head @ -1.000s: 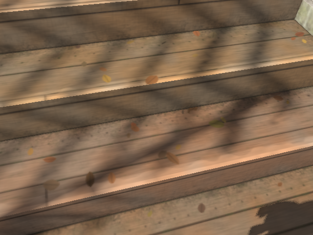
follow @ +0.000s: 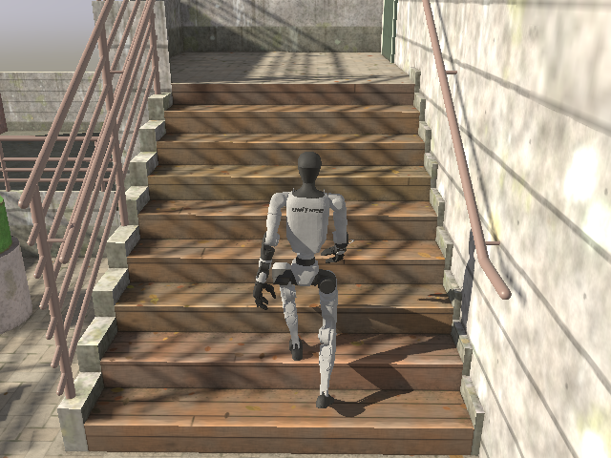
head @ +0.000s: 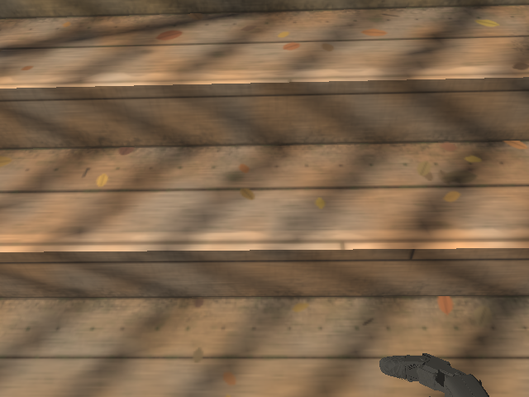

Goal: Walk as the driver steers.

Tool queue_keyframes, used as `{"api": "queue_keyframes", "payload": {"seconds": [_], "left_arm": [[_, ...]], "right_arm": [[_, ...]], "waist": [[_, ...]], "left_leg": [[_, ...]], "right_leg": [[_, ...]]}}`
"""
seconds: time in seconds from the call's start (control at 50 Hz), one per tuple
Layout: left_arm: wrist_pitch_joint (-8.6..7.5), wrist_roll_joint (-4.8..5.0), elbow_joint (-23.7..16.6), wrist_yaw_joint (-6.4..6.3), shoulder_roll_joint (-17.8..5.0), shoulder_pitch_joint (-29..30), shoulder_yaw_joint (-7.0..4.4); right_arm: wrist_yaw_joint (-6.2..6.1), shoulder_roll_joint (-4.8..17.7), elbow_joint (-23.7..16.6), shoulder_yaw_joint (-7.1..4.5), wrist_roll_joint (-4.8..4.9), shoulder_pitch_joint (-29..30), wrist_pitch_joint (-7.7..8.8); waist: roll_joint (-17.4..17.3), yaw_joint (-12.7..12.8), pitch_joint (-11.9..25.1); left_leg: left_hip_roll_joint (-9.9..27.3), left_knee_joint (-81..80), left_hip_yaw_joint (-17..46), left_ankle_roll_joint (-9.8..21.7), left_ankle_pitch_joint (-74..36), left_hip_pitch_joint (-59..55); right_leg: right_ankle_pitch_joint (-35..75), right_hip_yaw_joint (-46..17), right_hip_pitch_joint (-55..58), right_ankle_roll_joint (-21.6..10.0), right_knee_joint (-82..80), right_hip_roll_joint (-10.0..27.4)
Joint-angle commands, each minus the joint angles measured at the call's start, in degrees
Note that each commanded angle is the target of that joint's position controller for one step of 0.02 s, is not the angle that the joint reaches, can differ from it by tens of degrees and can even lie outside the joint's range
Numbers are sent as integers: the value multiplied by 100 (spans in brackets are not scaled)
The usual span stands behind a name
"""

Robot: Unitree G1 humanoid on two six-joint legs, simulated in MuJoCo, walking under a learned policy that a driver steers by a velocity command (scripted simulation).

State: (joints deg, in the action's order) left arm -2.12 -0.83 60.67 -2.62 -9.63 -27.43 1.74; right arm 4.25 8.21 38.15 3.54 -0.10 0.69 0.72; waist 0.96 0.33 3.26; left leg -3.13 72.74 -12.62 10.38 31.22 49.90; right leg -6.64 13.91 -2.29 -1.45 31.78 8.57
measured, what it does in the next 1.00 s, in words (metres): climbs: right foot 0.17 m higher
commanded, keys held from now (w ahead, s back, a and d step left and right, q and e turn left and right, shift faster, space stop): w+q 0.18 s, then w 0.82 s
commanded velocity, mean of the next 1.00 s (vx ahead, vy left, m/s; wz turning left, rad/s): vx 0.50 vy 0.00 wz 0.23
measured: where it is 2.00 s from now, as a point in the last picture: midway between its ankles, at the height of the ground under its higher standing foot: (185, 45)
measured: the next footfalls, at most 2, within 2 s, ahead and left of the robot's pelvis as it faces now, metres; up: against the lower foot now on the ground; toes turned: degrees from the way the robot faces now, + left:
right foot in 0.48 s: +0.48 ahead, -0.06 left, +0.17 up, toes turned +8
left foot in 1.06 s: +0.77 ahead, +0.24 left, +0.34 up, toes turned +21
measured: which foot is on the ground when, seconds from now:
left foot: down 0.00-0.50, up 0.52-1.00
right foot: up 0.00-0.46, down 0.48-1.00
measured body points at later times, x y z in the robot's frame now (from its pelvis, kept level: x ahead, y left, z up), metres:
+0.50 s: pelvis +0.29 -0.01 +0.17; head +0.30 +0.02 +0.62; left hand +0.52 +0.16 +0.11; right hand +0.24 -0.22 +0.03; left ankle +0.13 +0.04 -0.57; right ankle +0.44 -0.06 -0.44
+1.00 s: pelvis +0.55 +0.06 +0.31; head +0.59 +0.04 +0.76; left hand +0.36 +0.17 +0.18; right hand +0.83 +0.06 +0.25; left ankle +0.70 +0.22 -0.18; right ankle +0.44 -0.06 -0.43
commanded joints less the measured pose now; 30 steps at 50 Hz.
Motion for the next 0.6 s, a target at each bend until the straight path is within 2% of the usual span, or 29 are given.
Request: {"api": "queue_keyframes", "payload": {"seconds": [0.02, 0.04, 0.06, 0.08, 0.1, 0.12, 0.14, 0.16, 0.2, 0.22, 0.24, 0.26, 0.28, 0.3, 0.32, 0.34, 0.36, 0.38, 0.4, 0.42, 0.44, 0.46, 0.48, 0.5, 0.52, 0.54, 0.56, 0.58, 0.6], "left_arm": [[-567, 16, -1263, 460, -814, 1159, -274], [-615, 147, -1618, 598, -581, 1512, -302], [-587, 74, -2011, 556, -355, 2162, -230], [-606, -94, -2254, 571, -93, 2304, -115], [-589, -158, -2285, 594, 159, 1934, 2], [-576, -121, -2278, 630, 298, 1573, 91], [-571, -94, -2254, 633, 451, 1323, 201], [-545, -17, -2206, 616, 345, 1271, 211], [-462, 7, -2324, 530, 177, 1596, 258], [-431, -32, -2338, 468, 356, 1945, 315], [-401, -35, -2486, 446, 543, 2161, 408], [-382, 26, -2549, 433, 676, 2370, 455], [-419, 72, -2680, 432, 755, 2680, 509], [-473, 53, -2984, 420, 803, 3392, 596], [-525, 40, -3145, 417, 744, 3917, 617], [-573, 13, -3295, 419, 740, 4305, 643], [-584, -60, -3533, 378, 854, 4765, 742], [-572, -74, -3645, 363, 835, 4955, 735], [-557, 7, -3496, 373, 689, 4478, 624], [-566, 19, -3259, 349, 442, 3957, 492], [-592, 87, -3160, 336, -28, 3564, 252], [-546, 125, -2829, 356, -399, 2622, 37], [-478, 65, -2485, 400, -940, 1555, -185], [-394, -172, -1932, 467, -1419, 178, -347], [-163, -292, -1415, 358, -1584, -358, -486], [-4, -346, -1188, 135, -973, -281, -366], [20, -194, -914, 111, -141, 139, -159], [-50, -162, -647, 211, 392, 477, -15], [-121, -148, -408, 286, 639, 692, 40]], "right_arm": [[-318, 1774, 386, -731, -232, -2224, -85], [-342, 1089, 700, -512, -294, -2298, 18], [-261, 624, 845, -412, -194, -2187, 82], [-205, 308, 1095, -333, -68, -2070, 124], [-182, 73, 1244, -256, -125, -1923, 139], [-143, -1, 1334, -235, -139, -1892, 134], [-91, 43, 1341, -239, -117, -1743, 119], [-74, 25, 1316, -218, -130, -1681, 122], [-100, 113, 1239, -191, -167, -1532, 146], [-125, 153, 1411, -194, -245, -1994, 151], [-151, 219, 1586, -183, -235, -2228, 146], [-163, 230, 1778, -160, -240, -2566, 134], [-184, 287, 1876, -171, -214, -2766, 146], [-210, 301, 1951, -173, -91, -3024, 81], [-298, 247, 2006, -165, -58, -3313, 59], [-373, 190, 2076, -148, -96, -3590, 39], [-548, 394, 2019, -242, -16, -3663, 16], [-655, 391, 2128, -252, -9, -3840, -32], [-703, 446, 2058, -267, 37, -3289, 10], [-683, 555, 2065, -286, 14, -3069, 61], [-660, 760, 2155, -316, -20, -3396, 159], [-651, 1076, 2169, -375, -44, -3158, 188], [-654, 1291, 2028, -443, -73, -2576, 253], [-589, 1195, 1810, -427, -243, -2267, 385], [-343, 281, 1726, -344, -168, -2412, 474], [-28, 250, 1684, -361, -276, -2246, 621], [151, 10, 1235, -360, -67, -1629, 643], [190, -106, 704, -241, -57, -993, 620], [151, -173, 550, -205, -44, -940, 562]], "waist": [[-1344, -868, 2150], [-914, -522, 1046], [-225, -359, 138], [231, -77, -324], [126, 228, -290], [89, 426, -286], [131, 611, -277], [168, 669, -336], [178, 737, -470], [-245, 467, -340], [-515, 415, -417], [-849, 248, -421], [-851, 117, -544], [-741, -121, -615], [-712, -381, -583], [-695, -574, -469], [-749, -639, -344], [-791, -617, -185], [-1055, -168, 249], [-1223, 129, 690], [-1435, 324, 1125], [-1762, 859, 1369], [-1923, 1383, 1565], [-723, 1664, 2254], [2061, 1273, 2446], [1832, 1148, 2022], [1029, 707, 660], [30, 320, -140], [-586, -64, -542]], "left_leg": [[1707, -6021, 7447, 1295, 2102, -5198], [1684, -5944, 6976, 718, 1934, -4364], [1509, -5622, 6047, 383, 1213, -3401], [1183, -5379, 5107, 187, 395, -3012], [957, -5136, 4514, 5, -397, -2902], [747, -5028, 3809, -171, -1097, -2960], [618, -4812, 3221, -346, -1529, -2930], [590, -4775, 2880, -373, -1706, -2767], [405, -4939, 2320, -510, -1722, -1886], [527, -4948, 2495, -312, -2033, -2026], [541, -5068, 2597, -318, -1843, -1965], [679, -5167, 2911, -257, -1701, -2365], [802, -5194, 3084, -265, -1516, -2714], [752, -5288, 3109, -387, -1416, -2863], [813, -5470, 3265, -352, -1562, -3031], [949, -5620, 3466, -277, -1874, -3331], [1241, -6486, 3587, -53, -2380, -3165], [1297, -6697, 3416, 27, -3143, -3486], [1313, -6852, 2814, 25, -4824, -3710], [1235, -6538, 2274, 93, -7435, -3618], [1242, -6021, 2191, 110, -10030, -4169], [1554, -5331, 2257, 198, -11583, -5099], [1492, -4144, 2164, 166, -12116, -5357], [1273, -2672, 2210, 333, -11099, -4335], [-218, -247, 2262, -91, -4851, -1921], [-703, 2491, 3140, -284, -2581, -1006], [-521, 3706, 3173, -182, -2443, -32], [-344, 4107, 2877, -43, -2461, 363], [-177, 4318, 2625, 60, -2504, 576]], "right_leg": [[-172, -2214, -3728, -177, 6208, -1274], [-62, -2553, -4554, -378, 7241, -1079], [34, -2378, -4949, -561, 7982, -976], [36, -2095, -5563, -643, 8508, -880], [93, -2130, -5848, -790, 9398, -818], [9, -2101, -6094, -859, 9712, -752], [238, -2024, -6436, -832, 9591, -653], [242, -1901, -6640, -738, 9457, -570], [639, -1520, -6401, -476, 8231, -370], [744, -1147, -6787, -307, 9189, -513], [736, -1061, -7104, -238, 9351, -474], [432, -1020, -7732, -224, 9996, -504], [324, -1060, -8276, -217, 9966, -433], [284, -963, -8427, -189, 8974, -405], [348, -768, -8398, -146, 8281, -407], [426, -644, -8404, -71, 7806, -412], [-58, -404, -7708, 11, 6929, -370], [-368, -391, -7175, 42, 6405, -334], [-460, -228, -5862, -174, 5352, -460], [-750, 45, -4282, -345, 4763, -814], [-1355, 190, -3214, -452, 4226, -1260], [-1893, -248, -2898, -565, 3609, -1315], [-2009, -1177, -2222, -805, 2785, -1063], [-1976, -2902, -438, -1198, 1977, -313], [-2449, -6205, 1135, -2188, -842, 758], [-3029, -7842, 688, -2191, -1790, 1080], [-3727, -6977, -372, -1762, -1596, 974], [-3383, -5684, -1418, -1454, -1228, 828], [-2723, -4542, -2123, -1195, -914, 632]]}}
Velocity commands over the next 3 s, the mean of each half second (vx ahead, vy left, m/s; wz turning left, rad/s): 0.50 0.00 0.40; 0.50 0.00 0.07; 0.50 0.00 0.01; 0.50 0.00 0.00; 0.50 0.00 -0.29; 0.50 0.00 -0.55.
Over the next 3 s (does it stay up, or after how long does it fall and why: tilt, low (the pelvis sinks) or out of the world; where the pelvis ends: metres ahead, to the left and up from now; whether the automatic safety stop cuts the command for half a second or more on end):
stays up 1.64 0.24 0.97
